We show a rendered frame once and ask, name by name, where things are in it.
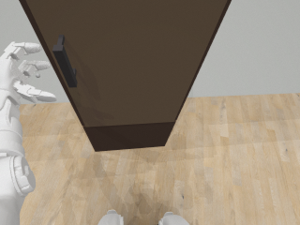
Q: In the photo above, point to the cupboard door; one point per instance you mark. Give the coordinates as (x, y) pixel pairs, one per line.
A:
(134, 59)

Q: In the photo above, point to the left robot thigh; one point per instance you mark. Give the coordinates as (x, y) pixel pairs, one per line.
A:
(112, 219)

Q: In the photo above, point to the robot left hand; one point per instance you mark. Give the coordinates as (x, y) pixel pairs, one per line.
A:
(10, 74)

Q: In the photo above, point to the left robot upper arm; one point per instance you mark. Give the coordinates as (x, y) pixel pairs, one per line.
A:
(16, 181)

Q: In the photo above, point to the left robot shin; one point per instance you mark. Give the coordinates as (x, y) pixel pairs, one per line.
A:
(111, 212)

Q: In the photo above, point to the left robot forearm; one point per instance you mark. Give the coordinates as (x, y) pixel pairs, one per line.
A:
(11, 129)

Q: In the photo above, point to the handle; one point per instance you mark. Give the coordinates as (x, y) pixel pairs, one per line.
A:
(63, 62)

